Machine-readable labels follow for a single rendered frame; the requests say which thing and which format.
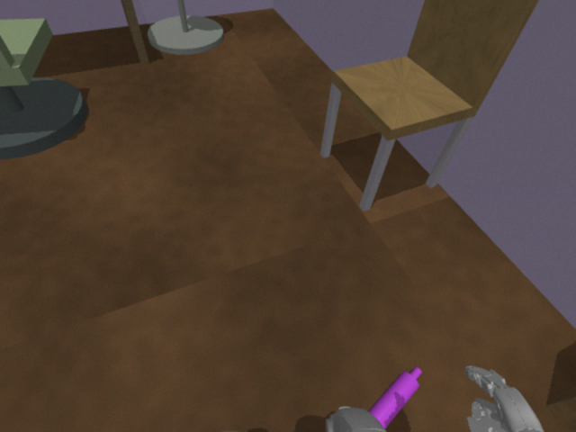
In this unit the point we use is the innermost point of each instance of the chair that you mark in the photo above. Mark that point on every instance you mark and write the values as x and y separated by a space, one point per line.
456 53

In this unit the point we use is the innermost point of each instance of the office chair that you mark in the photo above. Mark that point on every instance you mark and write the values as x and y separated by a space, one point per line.
36 113

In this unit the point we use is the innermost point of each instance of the coat stand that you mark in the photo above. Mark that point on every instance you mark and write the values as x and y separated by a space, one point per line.
185 34

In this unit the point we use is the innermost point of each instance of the right robot hand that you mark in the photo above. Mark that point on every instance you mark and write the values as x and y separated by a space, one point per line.
510 413

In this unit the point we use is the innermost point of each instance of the bookshelf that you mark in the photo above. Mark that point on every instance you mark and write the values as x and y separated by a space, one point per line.
564 407

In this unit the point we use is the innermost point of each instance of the bottle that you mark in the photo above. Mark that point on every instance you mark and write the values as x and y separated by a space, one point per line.
393 400

